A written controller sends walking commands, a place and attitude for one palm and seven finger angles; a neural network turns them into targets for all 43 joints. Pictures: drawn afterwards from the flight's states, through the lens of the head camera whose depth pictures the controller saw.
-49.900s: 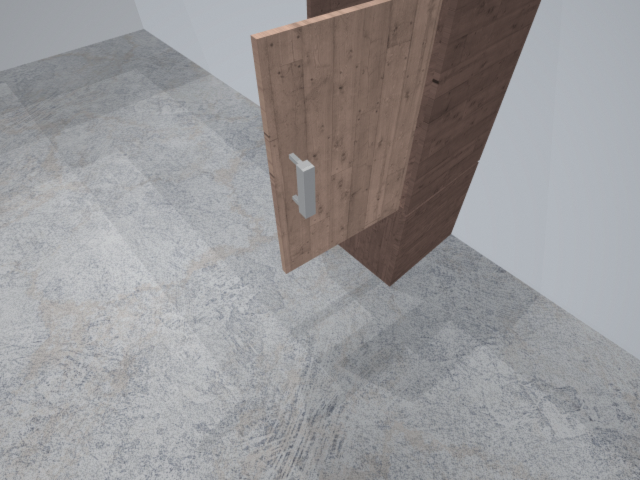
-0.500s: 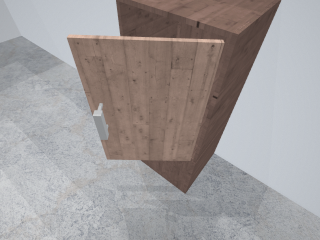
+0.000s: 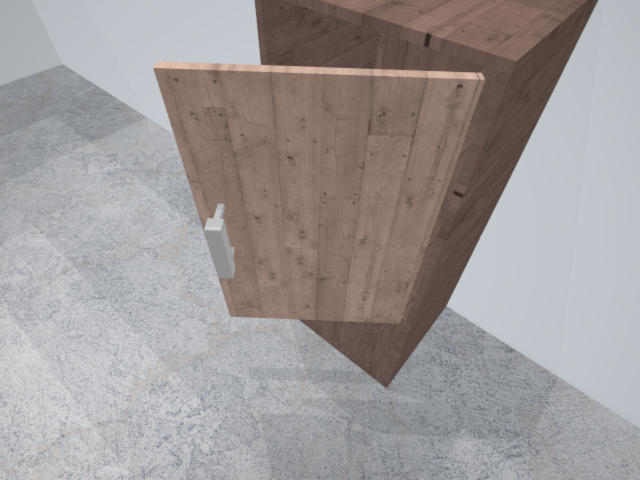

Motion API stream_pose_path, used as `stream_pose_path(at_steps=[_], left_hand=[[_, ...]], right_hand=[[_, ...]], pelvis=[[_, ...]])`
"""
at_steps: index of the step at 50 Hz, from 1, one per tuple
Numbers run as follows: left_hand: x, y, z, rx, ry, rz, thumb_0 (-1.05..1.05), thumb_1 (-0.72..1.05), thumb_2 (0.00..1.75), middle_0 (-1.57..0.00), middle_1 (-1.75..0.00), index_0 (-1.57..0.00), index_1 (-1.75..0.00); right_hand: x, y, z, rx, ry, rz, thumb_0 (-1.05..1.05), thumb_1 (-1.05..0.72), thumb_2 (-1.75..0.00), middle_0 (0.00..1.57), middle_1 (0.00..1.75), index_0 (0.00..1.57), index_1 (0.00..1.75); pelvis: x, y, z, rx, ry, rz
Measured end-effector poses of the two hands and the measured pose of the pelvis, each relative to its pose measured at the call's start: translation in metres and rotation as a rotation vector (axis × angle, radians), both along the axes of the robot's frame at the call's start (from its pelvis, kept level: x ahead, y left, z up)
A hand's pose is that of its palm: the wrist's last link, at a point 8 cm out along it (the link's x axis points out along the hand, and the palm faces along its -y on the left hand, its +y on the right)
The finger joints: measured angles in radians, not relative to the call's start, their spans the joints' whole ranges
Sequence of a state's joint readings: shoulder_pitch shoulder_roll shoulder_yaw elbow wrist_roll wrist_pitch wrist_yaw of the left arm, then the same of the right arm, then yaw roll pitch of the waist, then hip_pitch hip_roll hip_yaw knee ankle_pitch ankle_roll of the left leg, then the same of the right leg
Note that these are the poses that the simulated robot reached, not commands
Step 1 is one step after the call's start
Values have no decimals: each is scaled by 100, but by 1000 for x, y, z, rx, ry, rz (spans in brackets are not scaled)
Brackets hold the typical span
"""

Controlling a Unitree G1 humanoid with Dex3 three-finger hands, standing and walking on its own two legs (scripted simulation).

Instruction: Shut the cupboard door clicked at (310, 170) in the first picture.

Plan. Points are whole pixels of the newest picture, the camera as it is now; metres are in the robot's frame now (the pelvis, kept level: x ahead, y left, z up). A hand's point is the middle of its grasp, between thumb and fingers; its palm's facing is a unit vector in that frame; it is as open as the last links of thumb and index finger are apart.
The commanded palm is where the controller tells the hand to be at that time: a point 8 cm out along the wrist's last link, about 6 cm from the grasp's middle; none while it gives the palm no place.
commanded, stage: look again from close up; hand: left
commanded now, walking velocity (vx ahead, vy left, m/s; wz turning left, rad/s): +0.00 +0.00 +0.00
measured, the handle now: (223, 240) +0.49 +0.20 -0.03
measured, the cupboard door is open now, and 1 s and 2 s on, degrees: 38 38 38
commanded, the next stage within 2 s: raise the hand and make a fist in 0.24 s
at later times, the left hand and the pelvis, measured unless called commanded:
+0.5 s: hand (147, 447) +0.16 +0.22 -0.04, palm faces +0.25 -0.96 -0.15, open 7.3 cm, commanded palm +0.10 +0.26 -0.06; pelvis -0.02 +0.00 -0.02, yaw +2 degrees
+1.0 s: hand (173, 458) +0.16 +0.19 -0.06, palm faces -0.01 -1.00 -0.02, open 5.0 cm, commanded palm +0.13 +0.25 -0.05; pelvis -0.05 -0.01 -0.11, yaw +0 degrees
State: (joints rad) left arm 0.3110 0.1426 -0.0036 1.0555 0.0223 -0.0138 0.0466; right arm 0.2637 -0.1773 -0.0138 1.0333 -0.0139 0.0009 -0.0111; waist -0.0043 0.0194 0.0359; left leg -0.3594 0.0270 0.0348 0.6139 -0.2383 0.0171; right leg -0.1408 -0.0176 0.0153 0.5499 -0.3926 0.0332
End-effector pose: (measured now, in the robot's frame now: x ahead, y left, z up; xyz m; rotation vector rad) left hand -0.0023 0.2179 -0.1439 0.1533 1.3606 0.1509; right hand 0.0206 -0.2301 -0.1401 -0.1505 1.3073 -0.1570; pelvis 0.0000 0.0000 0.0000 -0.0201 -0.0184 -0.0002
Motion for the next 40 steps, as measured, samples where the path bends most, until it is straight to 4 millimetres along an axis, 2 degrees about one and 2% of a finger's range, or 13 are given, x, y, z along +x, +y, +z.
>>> stream_pose_path(at_steps=[9,18,19,20,24,25,27,29,31,33,36,38,40], left_hand=[[21,26,4,33,-44,-27,1,91,90,-20,-30,-20,-30],[25,39,7,53,-53,-44,1,91,90,-20,-30,-20,-30],[35,44,14,52,-112,23,1,91,90,-21,-30,-20,-30],[52,50,28,70,-246,54,1,91,90,-21,-30,-20,-30],[122,48,111,95,-841,59,2,91,90,-22,-32,-21,-32],[135,47,124,87,-968,49,2,91,90,-23,-33,-22,-33],[152,43,137,47,-1169,20,1,91,90,-25,-35,-24,-35],[157,38,136,-9,-1314,-46,1,91,90,-27,-38,-26,-38],[154,32,122,-68,-1394,-137,1,91,90,-30,-41,-29,-41],[143,29,101,-120,-1387,-183,1,91,90,-33,-44,-32,-44],[121,31,73,-156,-1311,-137,1,91,90,-38,-50,-38,-50],[107,33,67,-133,-1282,-94,1,90,90,-42,-53,-41,-54],[99,35,71,-94,-1290,-76,2,90,90,-46,-57,-45,-58]], right_hand=[[38,3,10,-10,-89,35,1,-92,-90,20,30,20,30],[48,-5,18,-39,-103,50,0,-91,-90,20,30,21,30],[49,-7,20,-56,-135,53,0,-91,-90,20,30,21,30],[52,-9,24,-82,-197,53,0,-91,-90,20,30,21,30],[72,-15,41,-108,-475,64,1,-91,-90,20,30,21,30],[78,-17,42,-107,-531,74,1,-91,-90,20,30,21,30],[90,-21,40,-102,-619,94,1,-91,-90,20,30,21,30],[102,-24,35,-101,-688,119,1,-91,-90,20,30,21,30],[113,-27,27,-103,-746,144,1,-91,-90,20,30,21,30],[122,-30,19,-106,-789,160,1,-91,-90,20,30,21,30],[131,-29,8,-109,-825,170,1,-91,-90,20,30,21,30],[134,-25,2,-108,-830,178,1,-91,-90,20,30,21,30],[135,-20,-5,-103,-821,189,1,-91,-90,20,30,21,30]], pelvis=[[2,5,2,11,2,-12],[0,8,4,6,0,-15],[-2,8,3,1,-5,-11],[-5,7,1,3,-4,-10],[-13,3,-9,15,32,21],[-17,2,-15,19,55,27],[-26,-1,-28,9,98,25],[-35,-5,-45,4,152,13],[-43,-9,-64,3,194,3],[-49,-13,-83,-2,216,-2],[-54,-16,-101,-10,228,0],[-54,-18,-108,-20,231,3],[-54,-18,-111,-31,231,9]])
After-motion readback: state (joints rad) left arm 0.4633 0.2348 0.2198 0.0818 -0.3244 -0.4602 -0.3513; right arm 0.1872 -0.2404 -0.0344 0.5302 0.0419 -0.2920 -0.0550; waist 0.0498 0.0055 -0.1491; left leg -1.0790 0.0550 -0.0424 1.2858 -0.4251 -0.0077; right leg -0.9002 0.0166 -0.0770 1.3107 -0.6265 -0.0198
